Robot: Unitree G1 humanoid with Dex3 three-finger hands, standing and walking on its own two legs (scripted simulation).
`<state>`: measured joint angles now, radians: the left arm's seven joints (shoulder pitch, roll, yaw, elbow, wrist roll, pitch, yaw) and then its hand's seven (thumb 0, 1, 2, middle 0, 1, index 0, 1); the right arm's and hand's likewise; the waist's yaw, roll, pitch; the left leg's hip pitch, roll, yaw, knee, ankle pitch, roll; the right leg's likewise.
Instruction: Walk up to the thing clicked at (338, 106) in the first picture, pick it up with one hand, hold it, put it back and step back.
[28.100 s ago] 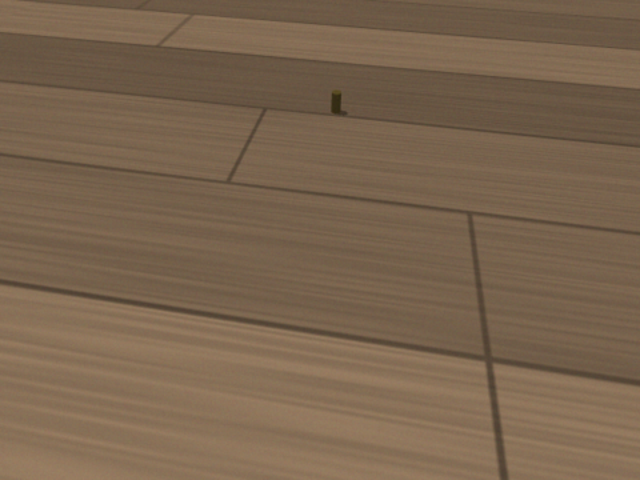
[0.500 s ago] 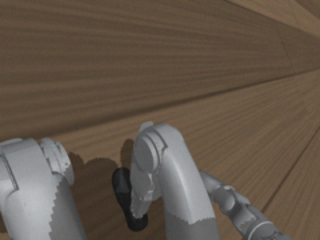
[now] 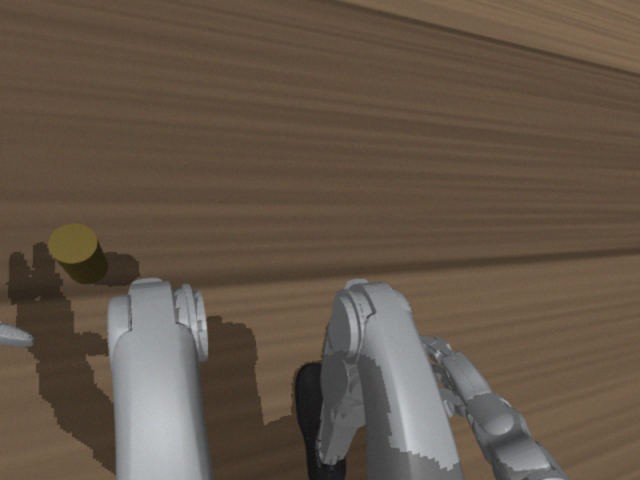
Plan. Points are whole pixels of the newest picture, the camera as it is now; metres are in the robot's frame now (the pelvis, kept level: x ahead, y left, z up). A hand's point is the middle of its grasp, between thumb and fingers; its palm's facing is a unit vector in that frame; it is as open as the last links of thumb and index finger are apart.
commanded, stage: home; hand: left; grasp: from the side
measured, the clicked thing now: (81, 256) +0.39 +0.30 -0.26
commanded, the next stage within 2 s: none
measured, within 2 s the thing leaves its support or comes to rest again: neither
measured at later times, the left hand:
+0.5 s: hand out of the picture +0.24 +0.31 +0.08, palm faces +0.30 -0.84 -0.45, open 17.2 cm
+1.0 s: hand out of the picture +0.23 +0.25 +0.30, palm faces +0.32 -0.88 -0.34, open 17.3 cm
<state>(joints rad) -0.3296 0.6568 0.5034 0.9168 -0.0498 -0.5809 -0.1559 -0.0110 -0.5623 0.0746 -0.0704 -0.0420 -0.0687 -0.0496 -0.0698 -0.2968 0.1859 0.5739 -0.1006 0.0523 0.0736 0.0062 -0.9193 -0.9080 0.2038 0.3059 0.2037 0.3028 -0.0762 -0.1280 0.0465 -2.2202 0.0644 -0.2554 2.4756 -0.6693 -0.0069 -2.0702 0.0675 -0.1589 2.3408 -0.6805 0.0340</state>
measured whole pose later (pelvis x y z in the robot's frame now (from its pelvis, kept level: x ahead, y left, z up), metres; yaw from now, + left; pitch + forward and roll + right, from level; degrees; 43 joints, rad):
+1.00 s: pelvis +0.09 +0.01 +0.37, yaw +13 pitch +14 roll -3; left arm 0.39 0.24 0.02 0.05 -0.02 0.31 0.19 0.00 -0.52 0.07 -0.06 -0.06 -0.06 -0.06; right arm 0.27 -0.20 0.02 0.49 0.04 -0.04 -0.20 0.01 -0.89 -0.90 0.20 0.30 0.20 0.30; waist -0.04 0.03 -0.17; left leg -0.87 0.06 -0.04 1.14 -0.52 -0.02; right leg -0.78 0.00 -0.05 1.08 -0.54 0.02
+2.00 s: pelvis +0.10 -0.01 +0.40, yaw +13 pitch +7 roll -1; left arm 0.46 0.20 -0.01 0.01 -0.01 0.28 0.13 -0.01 -0.57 0.04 -0.05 -0.05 -0.06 -0.05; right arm 0.28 -0.21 0.02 0.50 0.02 -0.11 -0.19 0.02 -0.90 -0.90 0.20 0.30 0.20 0.30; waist -0.02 0.04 -0.10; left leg -0.64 0.06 -0.03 0.95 -0.45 -0.04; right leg -0.57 0.00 -0.05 0.92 -0.48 0.00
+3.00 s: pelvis +0.10 -0.01 +0.40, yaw +13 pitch +7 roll -1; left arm 0.46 0.20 -0.01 0.01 -0.01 0.27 0.13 -0.01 -0.55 0.06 -0.05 -0.06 -0.06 -0.06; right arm 0.27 -0.21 0.02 0.51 0.01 -0.13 -0.19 0.02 -0.90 -0.90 0.20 0.30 0.20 0.30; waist -0.02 0.04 -0.09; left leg -0.63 0.06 -0.03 0.95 -0.44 -0.03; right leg -0.56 0.00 -0.05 0.92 -0.48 0.00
